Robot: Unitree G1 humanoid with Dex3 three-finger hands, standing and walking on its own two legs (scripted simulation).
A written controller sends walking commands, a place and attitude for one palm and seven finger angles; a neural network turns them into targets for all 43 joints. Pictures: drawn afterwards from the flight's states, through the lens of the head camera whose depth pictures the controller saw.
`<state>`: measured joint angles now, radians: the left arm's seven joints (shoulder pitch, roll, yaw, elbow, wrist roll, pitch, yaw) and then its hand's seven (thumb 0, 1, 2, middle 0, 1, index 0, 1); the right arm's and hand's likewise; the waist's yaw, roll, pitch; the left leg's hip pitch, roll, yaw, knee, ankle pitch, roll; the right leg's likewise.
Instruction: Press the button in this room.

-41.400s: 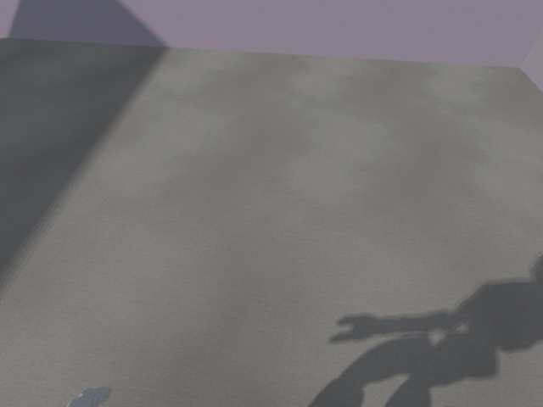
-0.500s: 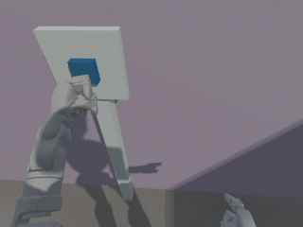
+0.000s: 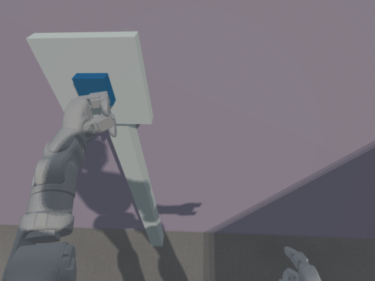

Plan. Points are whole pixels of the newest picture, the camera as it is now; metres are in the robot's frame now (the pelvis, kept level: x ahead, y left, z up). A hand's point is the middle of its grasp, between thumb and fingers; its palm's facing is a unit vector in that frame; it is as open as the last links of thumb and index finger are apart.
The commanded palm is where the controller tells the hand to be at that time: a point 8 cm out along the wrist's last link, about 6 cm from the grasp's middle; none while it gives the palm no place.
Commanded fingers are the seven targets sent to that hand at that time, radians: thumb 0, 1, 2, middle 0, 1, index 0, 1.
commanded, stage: press the button with the knuckle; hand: left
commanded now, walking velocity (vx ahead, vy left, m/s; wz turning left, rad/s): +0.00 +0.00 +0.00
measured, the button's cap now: (95, 89) +0.45 +0.22 +0.22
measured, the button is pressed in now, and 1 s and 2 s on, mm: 0 13 0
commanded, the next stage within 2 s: hold the button down briefly in 0.56 s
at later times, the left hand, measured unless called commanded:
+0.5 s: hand (110, 112) +0.40 +0.18 +0.19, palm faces +0.02 -1.00 -0.01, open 3.0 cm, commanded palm +0.40 +0.23 +0.19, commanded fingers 0.00 0.90 0.90 -1.30 -1.50 -1.30 -1.50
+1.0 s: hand (110, 111) +0.41 +0.18 +0.19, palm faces +0.01 -1.00 -0.02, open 3.0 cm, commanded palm +0.41 +0.23 +0.19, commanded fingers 0.00 0.90 0.90 -1.30 -1.50 -1.30 -1.50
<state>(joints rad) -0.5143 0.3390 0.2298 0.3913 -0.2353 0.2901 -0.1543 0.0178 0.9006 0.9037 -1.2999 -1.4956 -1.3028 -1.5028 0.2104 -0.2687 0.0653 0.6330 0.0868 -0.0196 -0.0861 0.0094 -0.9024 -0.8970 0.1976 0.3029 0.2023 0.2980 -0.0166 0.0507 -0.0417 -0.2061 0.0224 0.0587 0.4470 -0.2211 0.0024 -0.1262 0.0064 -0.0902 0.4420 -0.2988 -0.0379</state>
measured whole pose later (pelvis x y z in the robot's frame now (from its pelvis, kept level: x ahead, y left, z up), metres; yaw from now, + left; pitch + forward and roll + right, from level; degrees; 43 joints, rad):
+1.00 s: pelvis -0.04 +0.01 -0.01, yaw +1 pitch +1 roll -1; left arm -0.88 0.38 0.20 0.95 -0.19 -0.04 -0.18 0.01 0.78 0.98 -1.30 -1.50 -1.33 -1.50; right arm 0.33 -0.28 0.06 0.73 0.08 -0.12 -0.09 0.01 -0.90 -0.90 0.20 0.30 0.20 0.30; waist -0.04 0.04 -0.01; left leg -0.35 0.02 0.04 0.53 -0.20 0.02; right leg -0.26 0.00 -0.11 0.52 -0.28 -0.03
